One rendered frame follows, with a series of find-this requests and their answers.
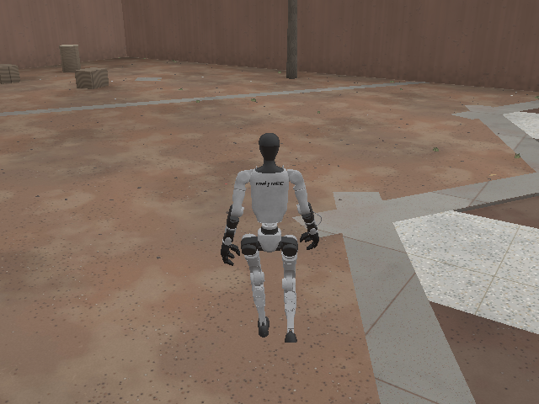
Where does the left robot upper arm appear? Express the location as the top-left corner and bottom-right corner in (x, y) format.
(231, 169), (252, 217)

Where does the right robot upper arm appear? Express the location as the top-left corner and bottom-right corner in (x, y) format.
(287, 169), (311, 215)

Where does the right robot foot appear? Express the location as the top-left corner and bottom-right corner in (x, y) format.
(285, 331), (297, 343)

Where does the right robot forearm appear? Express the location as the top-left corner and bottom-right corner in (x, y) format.
(302, 202), (318, 235)

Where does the robot right hand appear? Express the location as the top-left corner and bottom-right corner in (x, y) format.
(300, 231), (319, 250)

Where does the humanoid robot torso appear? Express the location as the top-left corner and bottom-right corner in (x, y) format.
(250, 165), (289, 253)

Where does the left robot forearm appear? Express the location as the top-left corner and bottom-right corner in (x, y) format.
(222, 205), (239, 246)

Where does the robot left hand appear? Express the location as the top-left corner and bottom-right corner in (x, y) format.
(221, 243), (240, 266)

